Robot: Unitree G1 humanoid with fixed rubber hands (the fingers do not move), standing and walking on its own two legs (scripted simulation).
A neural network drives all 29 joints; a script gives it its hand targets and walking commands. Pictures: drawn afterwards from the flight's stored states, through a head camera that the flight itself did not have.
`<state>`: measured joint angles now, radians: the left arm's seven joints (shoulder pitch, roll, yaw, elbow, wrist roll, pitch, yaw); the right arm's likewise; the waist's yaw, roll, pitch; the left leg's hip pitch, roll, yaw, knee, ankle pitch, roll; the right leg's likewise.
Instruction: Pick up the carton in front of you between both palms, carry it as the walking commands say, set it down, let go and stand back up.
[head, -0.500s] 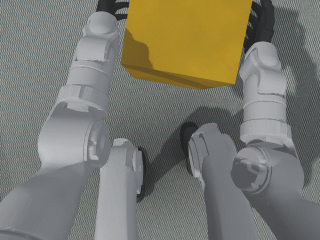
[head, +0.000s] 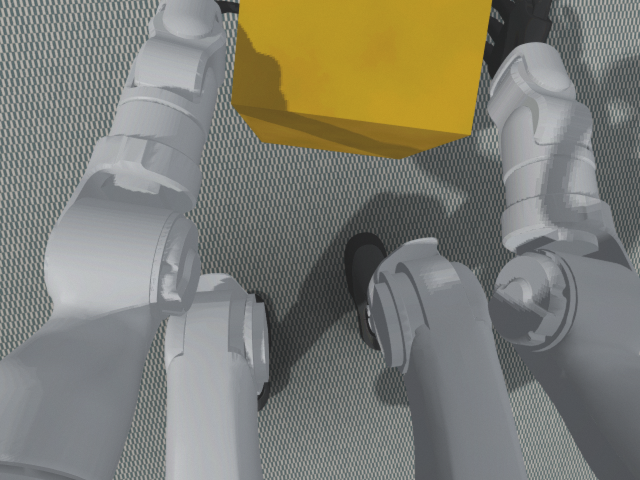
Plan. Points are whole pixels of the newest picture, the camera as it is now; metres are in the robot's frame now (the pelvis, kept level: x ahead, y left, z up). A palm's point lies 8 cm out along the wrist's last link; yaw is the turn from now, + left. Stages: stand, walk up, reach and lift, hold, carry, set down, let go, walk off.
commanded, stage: set down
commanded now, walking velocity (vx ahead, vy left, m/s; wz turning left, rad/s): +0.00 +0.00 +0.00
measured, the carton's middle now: (349, 51) +0.52 -0.10 -0.24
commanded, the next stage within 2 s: none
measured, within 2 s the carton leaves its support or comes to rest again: rests again in 0.84 s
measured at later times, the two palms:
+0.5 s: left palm (206, 8) +0.56 +0.04 -0.18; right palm (516, 53) +0.49 -0.26 -0.16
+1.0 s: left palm (165, 22) +0.56 +0.09 -0.21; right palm (508, 83) +0.46 -0.27 -0.20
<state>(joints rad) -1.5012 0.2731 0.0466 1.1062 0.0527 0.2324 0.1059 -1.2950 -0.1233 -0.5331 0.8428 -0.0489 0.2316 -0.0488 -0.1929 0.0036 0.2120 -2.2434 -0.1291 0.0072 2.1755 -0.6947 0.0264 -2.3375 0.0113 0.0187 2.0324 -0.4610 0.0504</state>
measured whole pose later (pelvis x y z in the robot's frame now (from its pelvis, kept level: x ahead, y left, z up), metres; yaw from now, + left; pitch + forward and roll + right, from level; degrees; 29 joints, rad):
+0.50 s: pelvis -0.01 +0.01 -0.01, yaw +0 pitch +41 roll -4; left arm -1.58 0.23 0.11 1.14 0.13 0.21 0.04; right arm -1.36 -0.20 -0.64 0.95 -0.12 0.19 0.02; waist -0.17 -0.01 0.30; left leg -2.24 -0.14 0.01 2.21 -0.68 0.04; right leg -2.31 0.00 0.02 2.06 -0.46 0.07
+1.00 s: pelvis -0.01 +0.00 -0.01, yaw -1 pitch +36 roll -5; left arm -1.59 0.43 -0.09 1.18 -0.06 0.14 0.04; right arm -1.40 -0.26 -0.51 1.18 0.05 0.04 -0.06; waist -0.17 -0.03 0.43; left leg -2.19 -0.13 -0.03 2.25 -0.69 0.02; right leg -2.26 0.00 -0.02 2.08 -0.45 0.04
